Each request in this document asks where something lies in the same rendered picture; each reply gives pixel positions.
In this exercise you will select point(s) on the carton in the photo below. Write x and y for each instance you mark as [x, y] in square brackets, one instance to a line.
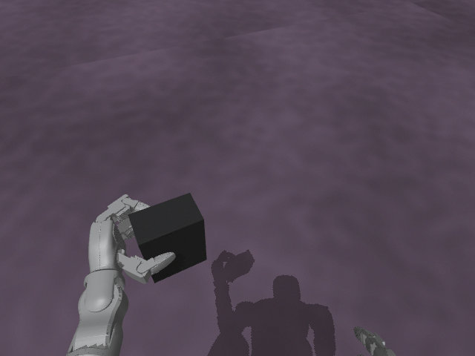
[175, 226]

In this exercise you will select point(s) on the left robot hand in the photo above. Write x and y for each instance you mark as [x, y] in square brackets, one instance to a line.
[106, 247]

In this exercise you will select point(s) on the left robot arm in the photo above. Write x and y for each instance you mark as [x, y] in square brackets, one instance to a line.
[102, 307]

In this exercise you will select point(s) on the right robot hand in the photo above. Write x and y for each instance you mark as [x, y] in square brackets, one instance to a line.
[375, 345]

